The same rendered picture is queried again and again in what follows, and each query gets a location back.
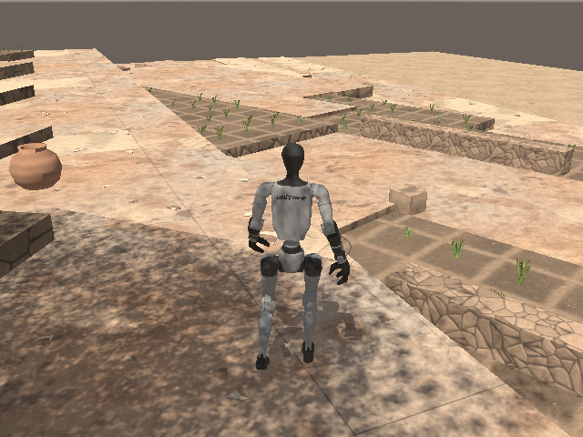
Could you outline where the right robot upper arm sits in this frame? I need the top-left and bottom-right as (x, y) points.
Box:
(311, 183), (336, 235)

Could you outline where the robot left hand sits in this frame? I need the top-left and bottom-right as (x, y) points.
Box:
(249, 237), (270, 253)

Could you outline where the left robot upper arm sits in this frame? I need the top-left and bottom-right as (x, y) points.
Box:
(250, 182), (274, 230)

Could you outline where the left robot forearm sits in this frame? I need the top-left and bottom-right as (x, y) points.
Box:
(248, 217), (260, 242)

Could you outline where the robot right shin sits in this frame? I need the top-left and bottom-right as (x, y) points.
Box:
(303, 294), (317, 351)

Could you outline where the robot right thigh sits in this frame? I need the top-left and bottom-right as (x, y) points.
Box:
(302, 253), (322, 310)

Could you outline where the right robot forearm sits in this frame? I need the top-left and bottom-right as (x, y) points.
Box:
(327, 221), (347, 264)

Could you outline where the robot right hand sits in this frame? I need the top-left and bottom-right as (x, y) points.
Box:
(329, 260), (350, 285)

